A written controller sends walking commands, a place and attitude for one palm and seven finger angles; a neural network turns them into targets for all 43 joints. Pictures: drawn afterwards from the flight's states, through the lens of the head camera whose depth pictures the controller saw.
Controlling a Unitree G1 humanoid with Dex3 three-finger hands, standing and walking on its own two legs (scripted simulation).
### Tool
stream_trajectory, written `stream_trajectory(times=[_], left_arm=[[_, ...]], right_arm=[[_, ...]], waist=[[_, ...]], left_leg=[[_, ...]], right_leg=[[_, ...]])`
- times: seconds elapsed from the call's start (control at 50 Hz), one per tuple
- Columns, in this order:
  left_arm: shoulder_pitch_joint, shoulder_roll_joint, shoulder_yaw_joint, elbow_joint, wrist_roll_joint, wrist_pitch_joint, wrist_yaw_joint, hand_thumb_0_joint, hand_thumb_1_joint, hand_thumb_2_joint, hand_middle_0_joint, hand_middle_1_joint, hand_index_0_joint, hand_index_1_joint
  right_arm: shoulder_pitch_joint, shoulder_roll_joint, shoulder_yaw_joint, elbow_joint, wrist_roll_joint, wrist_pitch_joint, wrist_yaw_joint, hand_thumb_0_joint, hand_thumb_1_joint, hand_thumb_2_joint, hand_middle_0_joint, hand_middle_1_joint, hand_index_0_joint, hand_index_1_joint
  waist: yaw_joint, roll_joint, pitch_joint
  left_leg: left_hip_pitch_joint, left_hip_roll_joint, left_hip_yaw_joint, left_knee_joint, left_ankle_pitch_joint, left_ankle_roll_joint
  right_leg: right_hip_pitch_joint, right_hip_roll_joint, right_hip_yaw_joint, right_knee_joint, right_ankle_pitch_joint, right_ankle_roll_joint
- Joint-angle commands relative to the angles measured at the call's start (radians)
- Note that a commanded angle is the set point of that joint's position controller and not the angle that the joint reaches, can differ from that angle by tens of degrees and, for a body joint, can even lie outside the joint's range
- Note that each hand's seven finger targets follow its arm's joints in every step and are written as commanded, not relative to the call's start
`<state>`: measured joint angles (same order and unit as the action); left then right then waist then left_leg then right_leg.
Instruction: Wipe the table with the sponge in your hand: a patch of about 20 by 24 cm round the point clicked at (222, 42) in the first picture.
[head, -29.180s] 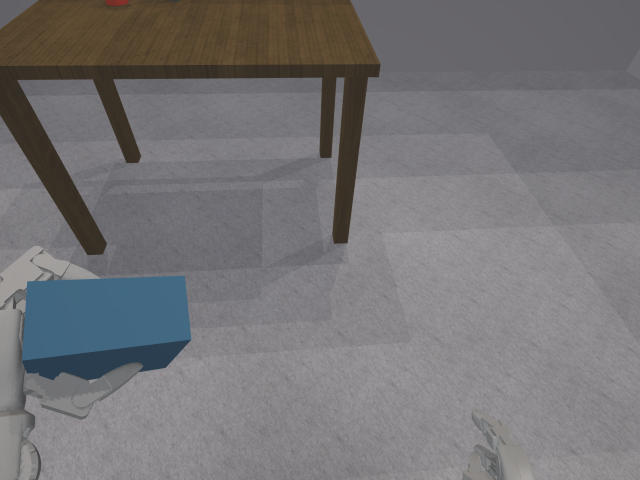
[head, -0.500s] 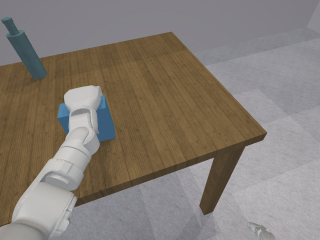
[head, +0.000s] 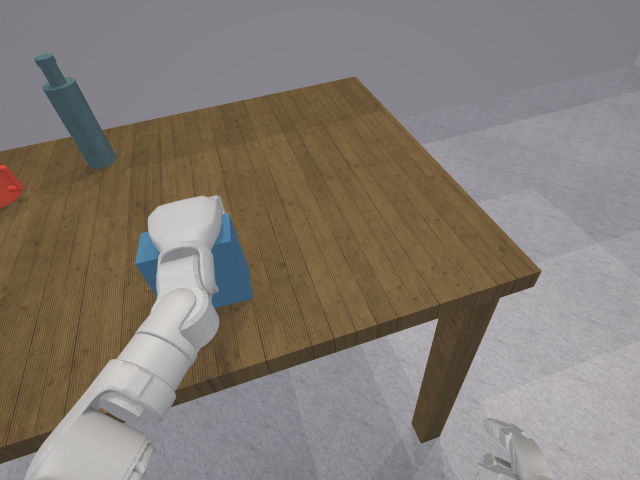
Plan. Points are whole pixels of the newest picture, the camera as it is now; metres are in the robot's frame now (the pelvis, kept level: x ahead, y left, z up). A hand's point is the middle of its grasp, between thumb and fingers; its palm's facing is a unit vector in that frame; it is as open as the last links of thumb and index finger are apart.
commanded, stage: wipe back along the middle lane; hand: left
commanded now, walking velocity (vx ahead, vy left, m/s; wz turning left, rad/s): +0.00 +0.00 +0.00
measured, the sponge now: (203, 276) +0.37 +0.21 +0.05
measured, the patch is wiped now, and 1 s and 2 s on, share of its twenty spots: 0.65 0.75 0.80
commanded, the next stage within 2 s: slide across to the third lane in 0.26 s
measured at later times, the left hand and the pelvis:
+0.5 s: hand (212, 276) +0.34 +0.17 +0.10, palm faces +0.04 -0.06 -1.00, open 10.4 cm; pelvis -0.01 -0.02 +0.00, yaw +0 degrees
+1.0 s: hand (267, 262) +0.36 +0.10 +0.11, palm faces +0.03 -0.08 -1.00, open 10.4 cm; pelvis -0.02 -0.02 +0.00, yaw -1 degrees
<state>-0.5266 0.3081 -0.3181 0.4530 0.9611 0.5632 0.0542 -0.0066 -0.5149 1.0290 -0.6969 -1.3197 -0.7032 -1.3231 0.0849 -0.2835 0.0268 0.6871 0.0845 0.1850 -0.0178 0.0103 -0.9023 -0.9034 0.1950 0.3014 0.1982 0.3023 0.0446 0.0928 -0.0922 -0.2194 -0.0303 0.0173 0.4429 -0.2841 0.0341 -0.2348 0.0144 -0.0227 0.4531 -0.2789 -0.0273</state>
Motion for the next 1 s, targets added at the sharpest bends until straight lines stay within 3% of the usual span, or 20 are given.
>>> stream_trajectory(times=[0.0,0.08,0.1,0.16,0.2,0.26,0.3,0.38,0.4,0.5,0.56,0.6,0.66,0.72,0.76,0.8,0.84,0.9,0.96,0.98], left_arm=[[-0.199,0.062,0.047,-0.160,-0.030,0.006,-0.018,0.000,0.100,1.300,-1.200,-1.600,-1.200,-1.600],[-0.185,0.030,0.013,-0.190,-0.030,0.024,-0.017,0.000,0.100,1.300,-1.200,-1.600,-1.200,-1.600],[-0.151,0.077,0.063,-0.209,-0.032,0.028,-0.015,0.000,0.100,1.300,-1.200,-1.600,-1.200,-1.600],[-0.090,0.000,-0.001,-0.241,-0.040,0.033,-0.017,0.000,0.100,1.300,-1.200,-1.600,-1.200,-1.600],[-0.066,0.066,0.056,-0.273,-0.036,0.041,-0.017,0.000,0.100,1.300,-1.200,-1.600,-1.200,-1.600],[-0.023,0.028,0.026,-0.291,-0.040,0.050,-0.015,0.000,0.100,1.300,-1.200,-1.600,-1.200,-1.600],[-0.005,0.066,0.057,-0.330,-0.036,0.056,-0.015,0.000,0.100,1.300,-1.200,-1.600,-1.200,-1.600],[-0.119,0.036,-0.004,-0.343,-0.022,0.083,-0.019,0.000,0.100,1.300,-1.200,-1.600,-1.200,-1.600],[-0.143,0.076,0.028,-0.354,-0.017,0.090,-0.020,0.000,0.100,1.300,-1.200,-1.600,-1.200,-1.600],[-0.223,0.099,0.035,-0.370,-0.016,0.083,-0.027,0.000,0.100,1.300,-1.200,-1.600,-1.200,-1.600],[-0.251,0.006,-0.054,-0.389,-0.020,0.057,-0.033,0.000,0.100,1.300,-1.200,-1.600,-1.200,-1.600],[-0.273,0.061,-0.004,-0.390,-0.012,0.048,-0.027,0.000,0.100,1.300,-1.200,-1.600,-1.200,-1.600],[-0.307,-0.003,-0.059,-0.370,-0.016,0.041,-0.009,0.000,0.100,1.300,-1.200,-1.600,-1.200,-1.600],[-0.389,0.035,-0.023,-0.339,-0.004,0.054,0.019,0.000,0.100,1.300,-1.200,-1.600,-1.200,-1.600],[-0.395,0.003,-0.038,-0.284,0.003,0.070,0.037,0.000,0.100,1.300,-1.200,-1.600,-1.200,-1.600],[-0.394,0.069,0.031,-0.267,0.000,0.084,0.056,0.000,0.100,1.300,-1.200,-1.600,-1.200,-1.600],[-0.450,-0.012,-0.036,-0.220,-0.004,0.096,0.066,0.000,0.100,1.300,-1.200,-1.600,-1.200,-1.600],[-0.444,0.021,0.000,-0.212,0.001,0.111,0.073,0.000,0.100,1.300,-1.200,-1.600,-1.200,-1.600],[-0.444,-0.083,-0.083,-0.170,-0.008,0.126,0.074,0.000,0.100,1.300,-1.200,-1.600,-1.200,-1.600],[-0.457,-0.057,-0.061,-0.166,-0.009,0.128,0.074,0.000,0.100,1.300,-1.200,-1.600,-1.200,-1.600]], right_arm=[[-0.177,-0.110,-0.031,-0.164,-0.001,-0.037,0.003,0.000,-0.900,-0.900,0.200,0.300,0.200,0.300],[-0.191,-0.106,-0.030,-0.164,0.001,-0.042,0.007,0.000,-0.900,-0.900,0.200,0.300,0.200,0.300],[-0.200,-0.108,-0.030,-0.172,-0.002,-0.041,0.009,0.000,-0.900,-0.900,0.200,0.300,0.200,0.300],[-0.210,-0.098,-0.027,-0.177,0.001,-0.045,0.019,0.000,-0.900,-0.900,0.200,0.300,0.200,0.300],[-0.225,-0.104,-0.028,-0.183,-0.001,-0.042,0.019,0.000,-0.900,-0.900,0.200,0.300,0.200,0.300],[-0.235,-0.097,-0.024,-0.184,0.002,-0.046,0.024,0.000,-0.900,-0.900,0.200,0.300,0.200,0.300],[-0.251,-0.099,-0.023,-0.191,0.000,-0.043,0.025,0.000,-0.900,-0.900,0.200,0.300,0.200,0.300],[-0.258,-0.091,-0.017,-0.178,0.004,-0.043,0.018,0.000,-0.900,-0.900,0.200,0.300,0.200,0.300],[-0.267,-0.094,-0.017,-0.180,0.003,-0.042,0.017,0.000,-0.900,-0.900,0.200,0.300,0.200,0.300],[-0.278,-0.089,-0.013,-0.174,-0.002,-0.049,0.005,0.000,-0.900,-0.900,0.200,0.300,0.200,0.300],[-0.271,-0.078,-0.015,-0.174,0.000,-0.060,0.011,0.000,-0.900,-0.900,0.200,0.300,0.200,0.300],[-0.272,-0.082,-0.016,-0.171,-0.003,-0.060,0.012,0.000,-0.900,-0.900,0.200,0.300,0.200,0.300],[-0.270,-0.072,-0.016,-0.161,-0.002,-0.071,0.016,0.000,-0.900,-0.900,0.200,0.300,0.200,0.300],[-0.276,-0.071,-0.014,-0.145,-0.001,-0.074,0.014,0.000,-0.900,-0.900,0.200,0.300,0.200,0.300],[-0.271,-0.069,-0.014,-0.130,-0.003,-0.076,0.019,0.000,-0.900,-0.900,0.200,0.300,0.200,0.300],[-0.282,-0.072,-0.013,-0.124,-0.006,-0.070,0.020,0.000,-0.900,-0.900,0.200,0.300,0.200,0.300],[-0.278,-0.062,-0.012,-0.116,-0.004,-0.074,0.021,0.000,-0.900,-0.900,0.200,0.300,0.200,0.300],[-0.288,-0.067,-0.016,-0.117,-0.007,-0.064,0.029,0.000,-0.900,-0.900,0.200,0.300,0.200,0.300],[-0.286,-0.060,-0.020,-0.113,-0.003,-0.066,0.040,0.000,-0.900,-0.900,0.200,0.300,0.200,0.300],[-0.278,-0.065,-0.023,-0.107,-0.005,-0.065,0.041,0.000,-0.900,-0.900,0.200,0.300,0.200,0.300]], waist=[[0.006,-0.157,-0.206],[0.002,-0.172,-0.191],[0.019,-0.165,-0.203],[0.011,-0.182,-0.186],[0.025,-0.190,-0.194],[0.020,-0.205,-0.162],[0.030,-0.188,-0.169],[0.004,-0.168,-0.137],[0.005,-0.175,-0.133],[0.011,-0.146,-0.190],[-0.003,-0.134,-0.209],[0.007,-0.135,-0.213],[0.002,-0.148,-0.199],[0.005,-0.153,-0.198],[0.011,-0.162,-0.189],[0.027,-0.159,-0.215],[0.009,-0.166,-0.214],[0.024,-0.149,-0.255],[0.007,-0.170,-0.246],[0.006,-0.173,-0.255]], left_leg=[[0.073,0.006,-0.021,-0.022,0.379,0.007],[0.073,0.000,-0.010,-0.015,0.370,0.011],[0.070,0.001,-0.014,-0.018,0.375,0.012],[0.076,-0.002,-0.005,-0.008,0.392,0.012],[0.068,-0.002,-0.008,-0.012,0.376,0.014],[0.058,-0.005,0.004,-0.010,0.362,0.014],[0.061,-0.005,-0.001,-0.015,0.352,0.014],[0.064,-0.007,0.005,-0.022,0.307,0.017],[0.062,-0.006,-0.001,-0.025,0.289,0.019],[0.081,-0.014,0.001,-0.028,0.286,0.023],[0.105,-0.013,-0.002,-0.022,0.317,0.023],[0.107,-0.009,-0.009,-0.031,0.312,0.022],[0.111,-0.009,-0.006,-0.037,0.307,0.019],[0.105,-0.007,-0.002,-0.051,0.269,0.015],[0.100,-0.008,-0.001,-0.053,0.284,0.011],[0.093,-0.006,0.001,-0.064,0.274,0.008],[0.094,-0.010,0.012,-0.057,0.274,0.010],[0.096,-0.009,0.008,-0.061,0.292,0.007],[0.094,-0.010,0.019,-0.049,0.301,0.011],[0.097,-0.011,0.021,-0.047,0.301,0.013]], right_leg=[[0.119,0.019,0.018,-0.015,0.398,-0.043],[0.124,0.015,0.017,-0.011,0.417,-0.038],[0.137,0.018,0.026,-0.011,0.420,-0.043],[0.145,0.014,0.018,-0.003,0.462,-0.037],[0.158,0.018,0.037,-0.007,0.453,-0.039],[0.159,0.014,0.030,-0.002,0.464,-0.032],[0.162,0.019,0.047,-0.005,0.442,-0.037],[0.132,0.014,0.044,-0.019,0.386,-0.032],[0.123,0.019,0.059,-0.027,0.358,-0.036],[0.156,0.015,0.076,-0.031,0.357,-0.036],[0.158,0.010,0.050,-0.019,0.381,-0.036],[0.157,0.018,0.064,-0.028,0.364,-0.041],[0.148,0.014,0.039,-0.029,0.348,-0.038],[0.138,0.015,0.043,-0.042,0.288,-0.038],[0.137,0.017,0.035,-0.040,0.304,-0.041],[0.162,0.021,0.053,-0.050,0.293,-0.042],[0.154,0.015,0.039,-0.045,0.299,-0.036],[0.179,0.020,0.052,-0.046,0.323,-0.042],[0.171,0.015,0.038,-0.039,0.354,-0.034],[0.175,0.015,0.044,-0.041,0.366,-0.033]])
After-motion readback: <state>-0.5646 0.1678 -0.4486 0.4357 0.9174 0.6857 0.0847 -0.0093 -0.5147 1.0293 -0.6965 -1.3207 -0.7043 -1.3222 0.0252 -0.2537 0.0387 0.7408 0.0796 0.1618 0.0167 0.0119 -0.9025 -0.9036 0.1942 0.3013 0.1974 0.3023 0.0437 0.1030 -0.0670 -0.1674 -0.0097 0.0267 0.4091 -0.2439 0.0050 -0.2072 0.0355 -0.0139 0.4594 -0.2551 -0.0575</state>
